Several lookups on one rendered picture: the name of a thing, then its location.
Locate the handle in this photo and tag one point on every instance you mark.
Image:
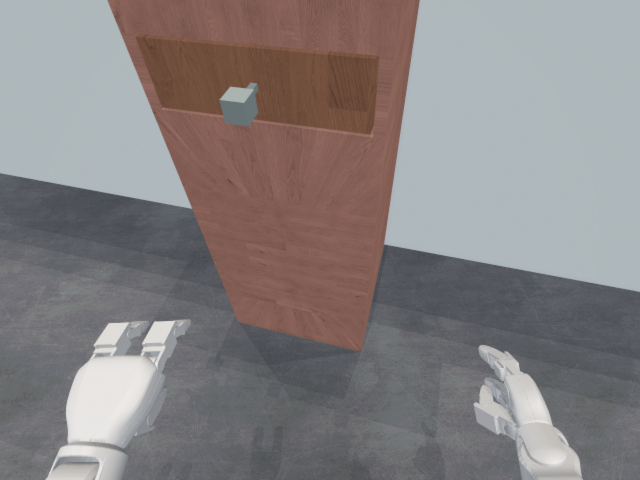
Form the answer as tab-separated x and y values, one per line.
239	105

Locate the right robot forearm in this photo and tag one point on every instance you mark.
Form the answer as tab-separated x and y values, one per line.
544	454

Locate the left robot forearm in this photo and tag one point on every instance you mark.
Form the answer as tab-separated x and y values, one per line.
86	460

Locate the right robot hand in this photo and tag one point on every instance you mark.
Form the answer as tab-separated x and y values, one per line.
520	399

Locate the cabinet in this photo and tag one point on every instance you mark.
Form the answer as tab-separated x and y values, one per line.
294	217

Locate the left robot hand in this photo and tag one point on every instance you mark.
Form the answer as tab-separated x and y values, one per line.
115	396

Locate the drawer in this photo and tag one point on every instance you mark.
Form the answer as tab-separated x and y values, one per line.
314	88

